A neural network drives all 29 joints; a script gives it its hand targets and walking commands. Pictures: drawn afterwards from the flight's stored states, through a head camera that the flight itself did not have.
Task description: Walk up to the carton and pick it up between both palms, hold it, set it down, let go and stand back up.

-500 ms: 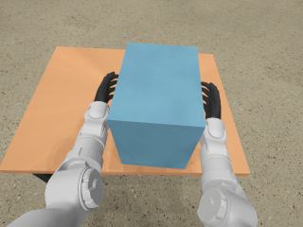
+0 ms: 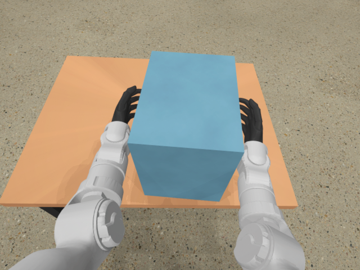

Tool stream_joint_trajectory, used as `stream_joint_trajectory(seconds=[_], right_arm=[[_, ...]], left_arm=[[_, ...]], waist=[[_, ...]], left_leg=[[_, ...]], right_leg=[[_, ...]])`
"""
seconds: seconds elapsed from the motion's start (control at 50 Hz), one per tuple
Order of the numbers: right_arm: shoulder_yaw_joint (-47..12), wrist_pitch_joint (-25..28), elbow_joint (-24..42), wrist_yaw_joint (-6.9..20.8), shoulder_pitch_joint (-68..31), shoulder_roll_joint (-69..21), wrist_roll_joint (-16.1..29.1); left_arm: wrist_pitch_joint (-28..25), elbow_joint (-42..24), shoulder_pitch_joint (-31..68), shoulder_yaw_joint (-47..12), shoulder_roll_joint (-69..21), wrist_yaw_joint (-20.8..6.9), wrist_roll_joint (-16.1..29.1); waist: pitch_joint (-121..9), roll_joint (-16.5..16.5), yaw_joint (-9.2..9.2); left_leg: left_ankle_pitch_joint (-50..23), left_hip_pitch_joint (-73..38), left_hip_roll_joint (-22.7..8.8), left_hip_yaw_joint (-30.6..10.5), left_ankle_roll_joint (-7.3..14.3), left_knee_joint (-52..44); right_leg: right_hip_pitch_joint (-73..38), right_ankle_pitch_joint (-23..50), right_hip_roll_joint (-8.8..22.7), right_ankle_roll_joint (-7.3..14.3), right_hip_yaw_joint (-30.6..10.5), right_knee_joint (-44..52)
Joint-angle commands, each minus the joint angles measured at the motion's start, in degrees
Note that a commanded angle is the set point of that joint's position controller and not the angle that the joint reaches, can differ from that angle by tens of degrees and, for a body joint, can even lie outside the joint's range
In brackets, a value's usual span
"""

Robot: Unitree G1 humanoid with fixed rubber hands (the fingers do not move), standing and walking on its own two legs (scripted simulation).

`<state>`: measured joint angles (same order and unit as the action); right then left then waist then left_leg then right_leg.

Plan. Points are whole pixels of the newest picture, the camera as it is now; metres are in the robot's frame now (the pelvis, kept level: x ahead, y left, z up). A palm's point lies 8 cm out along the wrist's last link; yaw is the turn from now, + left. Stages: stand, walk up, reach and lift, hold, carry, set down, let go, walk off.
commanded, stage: set down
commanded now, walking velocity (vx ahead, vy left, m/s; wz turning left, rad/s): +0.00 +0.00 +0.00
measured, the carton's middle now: (187, 129) +0.45 -0.04 +0.01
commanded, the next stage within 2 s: none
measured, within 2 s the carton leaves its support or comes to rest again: neither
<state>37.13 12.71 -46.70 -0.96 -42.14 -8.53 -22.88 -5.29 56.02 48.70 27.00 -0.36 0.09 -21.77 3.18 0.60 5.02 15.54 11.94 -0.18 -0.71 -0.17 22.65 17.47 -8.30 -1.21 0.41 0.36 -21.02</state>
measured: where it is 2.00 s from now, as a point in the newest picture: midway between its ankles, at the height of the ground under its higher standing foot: outside the picture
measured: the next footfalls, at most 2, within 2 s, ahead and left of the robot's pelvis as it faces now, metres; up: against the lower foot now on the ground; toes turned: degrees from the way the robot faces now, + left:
none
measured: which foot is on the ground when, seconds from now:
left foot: down 0.00-1.00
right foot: down 0.00-1.00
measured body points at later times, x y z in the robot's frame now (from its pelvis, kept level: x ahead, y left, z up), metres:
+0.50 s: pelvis +0.00 +0.00 +0.00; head +0.07 +0.01 +0.44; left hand +0.45 +0.11 +0.05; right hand +0.40 -0.20 +0.06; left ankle -0.05 +0.12 -0.74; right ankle +0.02 -0.11 -0.74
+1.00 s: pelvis -0.01 +0.00 -0.01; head +0.07 +0.00 +0.44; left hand +0.45 +0.12 +0.04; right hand +0.40 -0.20 +0.03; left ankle -0.05 +0.12 -0.74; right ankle +0.02 -0.11 -0.74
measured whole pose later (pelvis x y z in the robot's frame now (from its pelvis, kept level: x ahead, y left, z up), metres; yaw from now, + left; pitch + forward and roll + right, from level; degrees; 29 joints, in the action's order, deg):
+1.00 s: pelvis -0.01 +0.00 -0.01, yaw +0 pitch +16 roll -1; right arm 7.9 23.3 -75.1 -7.2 -46.6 6.5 0.8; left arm -19.7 83.4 55.3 12.4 7.5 5.1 -0.1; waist -7.9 -1.1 5.6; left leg 14.3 27.0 -0.2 -0.6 -0.2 25.4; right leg 31.3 -5.7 -1.2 0.6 0.4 -21.0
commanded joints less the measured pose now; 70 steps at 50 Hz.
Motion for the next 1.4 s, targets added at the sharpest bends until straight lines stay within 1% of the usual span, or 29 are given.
stream_joint_trajectory(seconds=[0.0, 0.12, 0.14, 0.18, 0.2, 0.26, 0.28, 0.3, 0.34, 0.4, 0.46, 0.48, 0.5, 0.54, 0.6, 0.64, 0.72, 0.8, 0.84, 0.88, 0.9, 0.94, 1.04, 1.16, 1.18, 1.22, 1.28, 1.3, 1.38], right_arm=[[-16.1, -0.8, -2.3, 6.0, -21.8, -25.1, -6.9], [-14.7, -0.7, -2.2, 6.4, -21.8, -23.6, -6.4], [-15.4, 0.0, -1.6, 6.3, -21.4, -22.5, -6.3], [-14.1, -0.2, -2.7, 5.9, -21.0, -22.8, -7.3], [-14.3, -0.2, -0.6, 6.2, -22.3, -24.1, -6.4], [-14.0, -1.0, -2.4, 5.7, -20.2, -18.5, -6.4], [-13.6, -0.9, -3.0, 5.4, -20.0, -15.6, -5.8], [-12.1, -1.2, -3.4, 4.8, -19.0, -13.7, -6.9], [-10.7, -1.1, -2.1, 4.1, -19.4, -15.2, -7.4], [-11.6, -1.2, -5.9, 1.2, -17.6, -2.5, -2.7], [-14.4, 1.0, -10.5, -2.7, -19.3, 12.7, 7.3], [-17.5, 2.1, -10.4, -3.2, -21.2, 12.3, 12.0], [-18.4, 2.7, -11.6, -3.9, -23.4, 9.9, 13.5], [-21.8, 5.0, -12.8, -4.9, -23.2, 8.1, 18.4], [-24.2, 6.8, -16.1, -5.6, -26.1, 10.0, 20.8], [-23.8, 7.5, -19.6, -6.9, -27.6, 13.1, 20.9], [-23.9, 9.0, -21.7, -6.8, -31.3, 18.0, 22.7], [-29.2, 11.5, -21.8, -6.6, -25.5, 17.0, 26.0], [-29.5, 12.1, -22.2, -6.8, -25.8, 17.7, 27.0], [-29.9, 12.1, -27.2, -6.6, -23.0, 19.0, 28.1], [-31.7, 13.4, -24.7, -6.6, -21.7, 18.3, 29.1], [-31.3, 13.7, -28.2, -6.5, -21.2, 19.6, 29.6], [-33.9, 13.6, -24.6, -6.7, -21.4, 21.2, 31.9], [-33.7, 12.4, -26.4, -7.8, -20.2, 21.6, 32.2], [-33.8, 12.8, -25.7, -8.1, -15.1, 20.4, 32.0], [-36.4, 13.9, -22.9, -8.2, -15.6, 19.0, 33.5], [-34.8, 11.3, -22.7, -8.3, -16.9, 19.5, 32.7], [-35.0, 11.0, -21.2, -8.8, -17.4, 18.9, 33.0], [-35.1, 11.9, -18.9, -9.1, -12.3, 18.8, 33.6]], left_arm=[[-2.1, 2.5, 20.7, -3.6, -25.8, -6.4, -3.8], [-2.0, 2.1, 21.0, -3.9, -25.7, -6.0, -3.9], [-2.4, 1.9, 20.3, -3.5, -24.9, -5.8, -3.9], [-2.1, 3.1, 20.7, -3.2, -24.8, -5.8, -4.4], [-2.2, 2.2, 21.1, -2.8, -24.2, -5.7, -4.1], [-2.0, 3.8, 19.7, -1.5, -19.9, -5.5, -4.6], [-2.2, 4.3, 20.1, -0.4, -16.3, -4.8, -4.7], [-2.5, 4.1, 20.3, 0.0, -14.7, -4.4, -4.5], [-2.7, 3.8, 20.4, 0.3, -14.4, -4.2, -4.6], [-3.3, 3.3, 20.1, 0.0, -2.6, -1.3, -0.8], [-4.4, 3.6, 21.8, -7.3, 9.4, 3.7, 7.9], [-5.5, 3.7, 23.0, -10.6, 10.7, 5.0, 11.1], [-6.7, 5.1, 27.5, -13.7, 9.3, 5.5, 13.8], [-9.7, 5.6, 28.1, -18.1, 9.8, 6.2, 17.7], [-12.5, 14.0, 30.0, -17.1, 12.3, 6.3, 18.7], [-13.0, 20.3, 29.9, -16.6, 13.3, 6.0, 18.7], [-14.0, 22.7, 32.4, -20.8, 13.5, 6.0, 22.0], [-16.1, 22.4, 27.4, -19.9, 14.7, 5.5, 22.6], [-16.2, 23.5, 27.6, -20.8, 15.4, 4.8, 22.8], [-16.8, 23.5, 25.2, -22.1, 14.5, 4.6, 22.9], [-17.0, 19.6, 24.4, -21.6, 14.4, 4.4, 23.1], [-17.2, 23.1, 23.8, -23.5, 12.8, 4.5, 23.6], [-16.8, 22.7, 22.9, -22.9, 14.4, 4.2, 24.9], [-16.7, 26.2, 22.7, -23.5, 15.2, 3.5, 26.1], [-16.8, 21.7, 19.8, -23.8, 14.9, 3.5, 25.8], [-17.2, 20.7, 18.6, -22.8, 14.7, 3.1, 25.3], [-17.6, 22.5, 21.1, -23.5, 16.0, 2.9, 27.8], [-17.6, 24.8, 22.1, -23.2, 17.4, 2.7, 27.8], [-18.0, 20.9, 15.4, -22.9, 16.7, 2.5, 27.5]], waist=[[-25.2, -0.2, -0.74], [-24.1, -2.3, -0.30], [-26.1, -1.7, -1.21], [-24.4, -0.9, 0.63], [-24.8, -1.0, -0.72], [-22.6, -1.1, 0.12], [-22.5, -1.9, -1.09], [-23.8, -0.7, 0.28], [-21.4, -0.1, 0.18], [-23.2, -0.2, 1.04], [-29.7, -3.9, 2.08], [-33.9, -4.8, 0.62], [-37.2, -4.2, 1.96], [-45.5, -5.2, 1.93], [-49.2, -3.7, -0.06], [-46.6, -1.6, 0.58], [-45.5, -1.7, 2.48], [-51.1, -1.4, -0.47], [-49.0, -0.4, -0.08], [-47.4, -3.4, 1.23], [-50.2, -3.7, 0.10], [-48.8, -5.3, 1.44], [-46.3, -3.3, -0.21], [-39.5, -2.3, 1.00], [-41.0, -3.4, 1.04], [-44.2, -2.8, -1.19], [-38.5, 0.5, 0.75], [-37.8, 0.5, 0.00], [-37.0, -1.3, -0.50]], left_leg=[[-9.0, 14.7, 1.1, 4.9, 0.1, -7.0], [-11.3, 11.0, 0.3, 4.1, -0.3, -6.4], [-11.7, 11.6, 0.4, 4.5, -0.2, -6.1], [-10.4, 12.2, 0.6, 4.5, -0.2, -6.3], [-9.6, 13.3, 0.9, 4.7, 0.0, -5.7], [-11.7, 10.0, 0.5, 4.2, -0.2, -6.0], [-11.5, 11.2, 0.5, 4.8, -0.5, -6.1], [-11.5, 10.9, 0.4, 4.3, -0.3, -5.8], [-9.7, 12.7, 0.7, 4.6, 0.1, -5.9], [-9.8, 13.8, 0.8, 3.9, 0.1, -5.4], [-15.8, 11.1, -0.1, 3.3, -2.0, -1.8], [-16.7, 13.0, 0.2, 3.5, -2.3, -0.6], [-14.9, 14.6, 0.2, 3.5, -2.3, 0.7], [-18.5, 15.7, 0.6, 3.5, -2.6, 3.6], [-19.9, 20.3, 0.9, 3.5, -3.1, 5.0], [-19.0, 21.8, 0.4, 2.9, -3.5, 4.9], [-21.9, 17.4, -0.3, 1.5, -4.8, 5.8], [-29.0, 15.7, 0.3, 2.8, -4.9, 7.5], [-25.6, 20.6, 0.8, 2.7, -4.3, 6.0], [-28.5, 15.2, 0.7, 2.2, -5.4, 6.9], [-31.3, 13.4, 0.8, 2.5, -5.5, 8.1], [-29.6, 13.0, 0.8, 2.0, -6.0, 7.6], [-25.8, 12.3, 1.1, 1.7, -5.3, 7.5], [-16.1, 14.4, 1.7, 1.9, -4.5, 6.0], [-17.7, 12.8, 1.7, 1.7, -4.7, 6.1], [-18.6, 13.0, 2.2, 2.9, -4.2, 6.1], [-8.8, 15.9, 1.6, 2.0, -2.7, 3.9], [-4.5, 19.4, 2.1, 2.7, -1.6, 2.6], [-7.5, 15.6, 2.2, 2.5, -2.3, 1.7]], right_leg=[[-26.5, 27.3, 1.8, -3.1, 2.2, -1.8], [-22.8, 23.7, 0.9, -2.2, 3.0, -1.3], [-22.6, 24.4, 1.1, -2.1, 2.8, -1.3], [-23.3, 23.9, 0.9, -2.2, 2.7, -0.9], [-23.6, 22.5, 1.2, -2.2, 2.3, -1.1], [-22.6, 22.7, 0.7, -2.1, 2.6, -1.1], [-23.7, 21.4, 0.9, -2.2, 2.7, -1.0], [-23.0, 21.9, 1.0, -2.0, 2.6, -1.0], [-22.2, 20.1, 1.3, -2.2, 2.5, -1.2], [-22.9, 22.0, 1.5, -2.6, 1.9, -2.0], [-17.6, 23.5, -0.1, -1.4, 1.7, -3.1], [-17.2, 25.4, -0.3, -0.7, 0.7, -3.7], [-15.2, 23.9, -0.2, -0.7, 0.8, -4.1], [-17.4, 32.5, 0.5, -0.7, -0.3, -6.1], [-18.7, 36.4, 0.6, -1.0, -1.1, -8.8], [-17.0, 36.1, 0.4, -1.2, -0.6, -9.1], [-10.5, 31.9, -1.1, -0.3, 1.6, -7.7], [-15.0, 39.8, -0.4, -0.9, -0.1, -9.1], [-18.2, 41.2, 0.4, -1.3, -0.6, -9.4], [-14.4, 38.2, -0.5, -1.0, 0.6, -9.4], [-15.5, 39.4, -0.4, -1.2, 0.1, -9.3], [-13.0, 36.9, -0.7, -0.4, 0.8, -8.4], [-11.1, 29.3, -1.1, 0.1, 0.5, -6.9], [-10.3, 19.1, -1.4, 0.2, 1.1, -5.9], [-10.8, 20.7, -1.1, 0.2, 0.9, -6.0], [-14.3, 22.5, -0.8, 0.0, 0.2, -6.5], [-12.9, 11.7, -0.4, 0.3, 0.3, -4.9], [-13.0, 7.1, 0.2, -0.1, -0.5, -4.8], [-15.4, 8.2, -0.2, -0.3, 0.1, -4.8]])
